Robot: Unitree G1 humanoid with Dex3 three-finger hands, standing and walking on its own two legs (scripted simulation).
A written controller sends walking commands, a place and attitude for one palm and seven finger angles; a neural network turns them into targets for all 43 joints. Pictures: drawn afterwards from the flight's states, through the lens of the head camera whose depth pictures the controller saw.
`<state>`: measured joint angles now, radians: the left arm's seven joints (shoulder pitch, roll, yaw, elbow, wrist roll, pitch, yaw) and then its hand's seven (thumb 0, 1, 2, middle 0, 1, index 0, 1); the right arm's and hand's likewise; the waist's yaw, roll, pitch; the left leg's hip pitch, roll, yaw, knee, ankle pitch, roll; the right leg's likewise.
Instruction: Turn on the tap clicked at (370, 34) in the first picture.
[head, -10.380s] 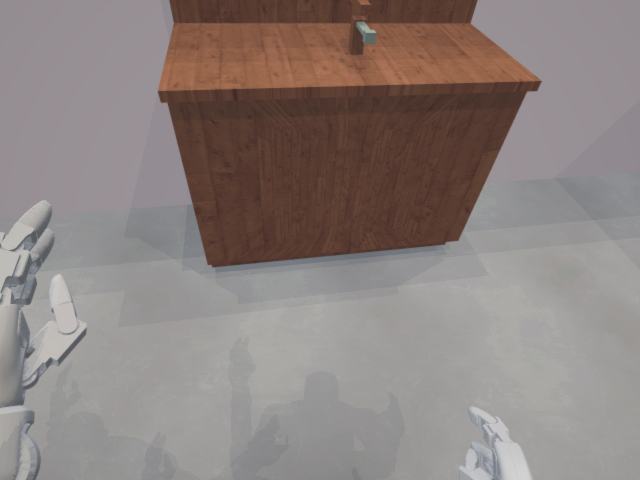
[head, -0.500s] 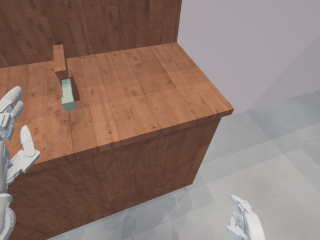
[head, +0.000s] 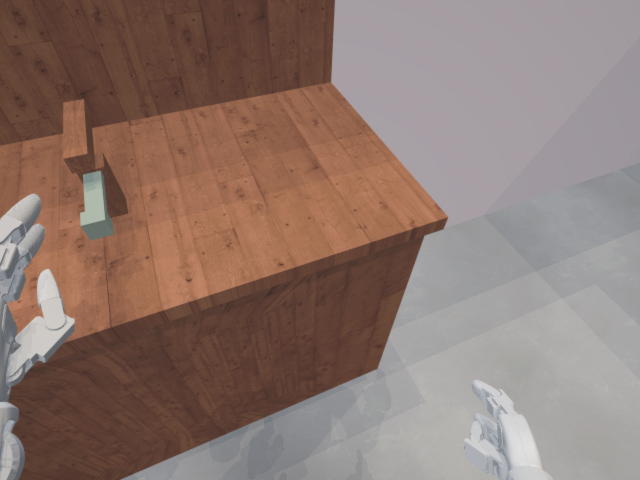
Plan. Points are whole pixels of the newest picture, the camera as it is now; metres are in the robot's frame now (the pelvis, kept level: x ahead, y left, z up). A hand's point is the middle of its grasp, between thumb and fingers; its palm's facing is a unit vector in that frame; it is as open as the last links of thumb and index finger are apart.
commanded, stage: come to a stop and stand still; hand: left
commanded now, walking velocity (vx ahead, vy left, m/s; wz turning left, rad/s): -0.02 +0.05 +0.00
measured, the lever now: (97, 223) +0.38 +0.32 +0.10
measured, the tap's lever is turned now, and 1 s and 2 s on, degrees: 0 0 0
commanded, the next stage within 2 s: look again from close up in 1.76 s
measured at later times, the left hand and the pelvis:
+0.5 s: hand out of the picture +0.14 +0.31 +0.14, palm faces +0.34 -0.86 -0.38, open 7.4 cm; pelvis -0.08 +0.06 -0.01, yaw -1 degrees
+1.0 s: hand out of the picture +0.07 +0.41 +0.16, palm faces +0.40 -0.87 -0.30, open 7.4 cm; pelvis -0.16 +0.16 -0.01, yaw -2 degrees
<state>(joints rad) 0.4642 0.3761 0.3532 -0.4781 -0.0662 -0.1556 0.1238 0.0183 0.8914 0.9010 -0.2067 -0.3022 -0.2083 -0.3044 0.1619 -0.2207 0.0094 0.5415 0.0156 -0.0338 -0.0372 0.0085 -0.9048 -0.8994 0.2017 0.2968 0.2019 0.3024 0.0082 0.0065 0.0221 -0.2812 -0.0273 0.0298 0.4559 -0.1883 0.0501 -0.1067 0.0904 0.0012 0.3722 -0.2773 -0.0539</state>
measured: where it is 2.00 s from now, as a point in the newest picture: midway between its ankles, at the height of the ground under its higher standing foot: outside the picture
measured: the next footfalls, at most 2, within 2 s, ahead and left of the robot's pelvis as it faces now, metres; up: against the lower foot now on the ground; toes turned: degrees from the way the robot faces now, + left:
left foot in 0.84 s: -0.03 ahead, +0.23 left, +0.00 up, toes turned -4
right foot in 1.10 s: -0.12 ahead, +0.09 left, +0.00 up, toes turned -4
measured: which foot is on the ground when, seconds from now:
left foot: down 0.00-0.70, up 0.72-0.82, down 0.84-1.00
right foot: down 0.00-0.86, up 0.88-1.00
